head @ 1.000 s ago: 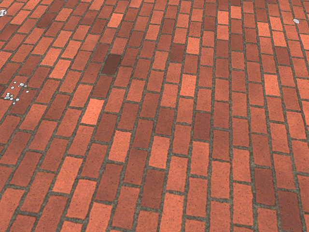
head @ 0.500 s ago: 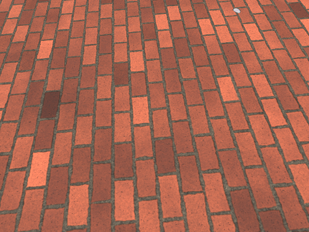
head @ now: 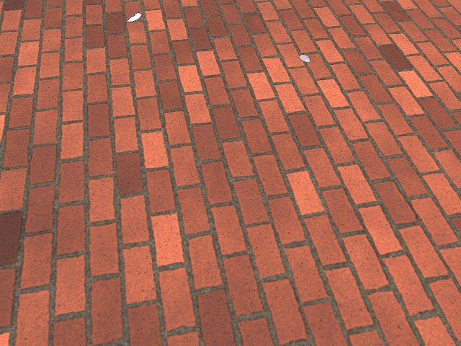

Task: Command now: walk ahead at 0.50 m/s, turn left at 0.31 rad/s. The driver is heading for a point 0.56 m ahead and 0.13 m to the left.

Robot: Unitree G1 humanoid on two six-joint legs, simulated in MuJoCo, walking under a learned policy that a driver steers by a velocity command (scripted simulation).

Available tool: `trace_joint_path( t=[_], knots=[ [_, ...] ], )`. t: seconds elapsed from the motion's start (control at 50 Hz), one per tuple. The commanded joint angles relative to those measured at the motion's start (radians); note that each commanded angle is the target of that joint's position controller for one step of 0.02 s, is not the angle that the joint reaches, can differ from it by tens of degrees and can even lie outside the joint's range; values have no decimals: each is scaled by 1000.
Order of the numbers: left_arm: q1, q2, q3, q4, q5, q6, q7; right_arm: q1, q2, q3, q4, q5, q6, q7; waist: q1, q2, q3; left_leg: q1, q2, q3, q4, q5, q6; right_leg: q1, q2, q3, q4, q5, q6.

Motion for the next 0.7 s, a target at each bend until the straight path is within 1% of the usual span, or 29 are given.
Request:
trace_joint_path(
  t=[0.02, 0.06, 0.1, 0.14, 0.16, 0.18, 0.2, 0.22, 0.24, 0.26, 0.28, 0.3, 0.32, 0.34, 0.36, 0.38, 0.4, 0.42, 0.46, 0.5, 0.54, 0.58, 0.64, 0.66, 0.68, 0.7],
  knots=[
    [-73, 43, -1, -81, -6, -6, -2, 9, -148, -37, -45, 4, -11, -5, 12, 130, 19, -3, 222, -236, -151, 166, 158, -47, -3, -31, -148, 100, 34],
    [-139, 41, -6, -100, -13, -9, -1, 39, -158, -44, -38, 1, -8, -4, -11, 126, 15, 9, 218, -239, -132, 182, 148, -25, 9, -34, -229, 154, 40],
    [-187, 47, -8, -118, -20, -13, 3, 65, -165, -48, -33, -3, -6, -4, -27, 124, 8, 30, 224, -253, -94, 231, 142, -2, 25, -33, -281, 171, 40],
    [-205, 56, -6, -132, -25, -21, 9, 68, -173, -53, -37, -9, -2, -7, -27, 132, 1, 44, 234, -280, -48, 276, 129, 38, 37, -24, -323, 152, 30],
    [-189, 65, -3, -132, -27, -25, 11, 54, -180, -57, -43, -11, 1, -10, -12, 136, -4, 37, 239, -297, -22, 282, 116, 84, 42, -17, -352, 129, 21],
    [-150, 76, 2, -123, -27, -30, 15, 35, -188, -60, -51, -12, 3, -12, 10, 138, -11, 20, 240, -314, 8, 279, 102, 154, 52, -15, -387, 103, 12],
    [-75, 84, 8, -100, -26, -39, 23, 11, -193, -64, -57, -9, 6, -14, 48, 124, -23, -5, 212, -308, 86, 337, 78, 261, 70, -21, -452, 112, -2],
    [23, 118, 21, -73, -14, -54, 37, 10, -178, -62, -59, 0, 4, -12, 88, 73, -77, -43, 145, -263, 243, 371, 45, 415, 41, 5, -512, 140, -27],
    [167, 196, 40, -69, 11, -64, 54, -3, -122, -48, -96, 16, -2, -12, 144, -38, -212, -150, 78, -182, 503, 185, 9, 621, -183, 201, -532, 104, -81],
    [172, 280, 60, -77, 9, -44, 58, 116, -44, -31, -123, 40, 7, -23, 92, -245, -305, -393, -57, -48, 731, -408, -19, 783, -433, 529, -585, 281, -194],
    [148, 203, 51, -75, -15, -28, 54, 124, -132, -48, -90, 1, 30, -35, 66, -115, -247, -445, 22, -51, 845, -424, -16, 692, -419, 558, -562, 359, -227],
    [103, 116, 28, -84, -23, -28, 51, 75, -139, -55, -83, -11, 41, -31, 52, -19, -143, -442, 50, -59, 874, -365, -20, 595, -363, 406, -556, 468, -212],
    [65, 74, 15, -84, -24, -30, 49, 37, -118, -53, -88, -15, 49, -23, 38, -5, -92, -426, 78, -48, 856, -319, -35, 518, -313, 269, -571, 596, -191],
    [49, 57, 9, -83, -25, -32, 51, 11, -111, -55, -95, -21, 60, -14, 27, -46, -75, -409, 97, -39, 838, -283, -47, 475, -270, 179, -584, 655, -171],
    [42, 56, 9, -78, -27, -33, 52, 8, -105, -55, -97, -27, 74, -4, 16, -81, -64, -387, 95, -25, 840, -256, -60, 436, -235, 109, -594, 716, -159],
    [48, 72, 14, -73, -28, -36, 52, 7, -96, -54, -104, -24, 84, 3, 9, -104, -81, -369, 86, -15, 845, -229, -69, 422, -231, 75, -595, 767, -163],
    [54, 78, 18, -70, -29, -38, 51, -5, -96, -54, -113, -21, 91, 9, 5, -94, -96, -369, 81, -13, 846, -208, -76, 423, -233, 51, -599, 793, -173],
    [55, 85, 21, -66, -31, -38, 53, -24, -94, -53, -123, -20, 96, 13, 2, -86, -95, -378, 80, -10, 836, -190, -82, 418, -237, 27, -606, 793, -183],
    [55, 94, 26, -61, -31, -32, 56, -84, -86, -47, -151, -22, 106, 21, 6, -79, -79, -409, 94, 1, 770, -145, -90, 417, -243, -16, -623, 744, -191],
    [59, 98, 30, -53, -30, -22, 59, -138, -74, -37, -177, -24, 112, 30, 15, -86, -67, -392, 107, 22, 672, -88, -91, 403, -231, -70, -627, 685, -186],
    [58, 110, 35, -50, -30, -15, 56, -183, -63, -27, -199, -23, 113, 39, 24, -93, -65, -321, 111, 49, 559, -45, -81, 371, -224, -119, -618, 631, -177],
    [71, 133, 45, -45, -30, -8, 51, -220, -71, -24, -220, -22, 113, 41, 38, -100, -68, -262, 100, 77, 473, -52, -67, 366, -231, -141, -592, 597, -168],
    [97, 163, 59, -38, -33, 11, 46, -255, -93, -28, -250, -20, 112, 38, 58, -106, -65, -226, 88, 98, 372, -127, -41, 403, -262, -135, -524, 539, -153],
    [100, 168, 63, -37, -36, 20, 48, -253, -98, -30, -256, -21, 108, 36, 58, -101, -65, -201, 83, 100, 318, -139, -28, 410, -267, -136, -484, 504, -142],
    [96, 170, 65, -34, -41, 30, 50, -225, -96, -32, -251, -27, 99, 32, 37, -70, -75, -133, 70, 106, 217, -88, -13, 395, -252, -160, -404, 446, -115],
    [144, 160, 65, -20, -35, 38, 50, -172, -126, -41, -235, -39, 84, 20, 16, 31, -115, -15, 81, 42, 106, 24, 9, 345, -209, -198, -256, 335, -66]
  ],
)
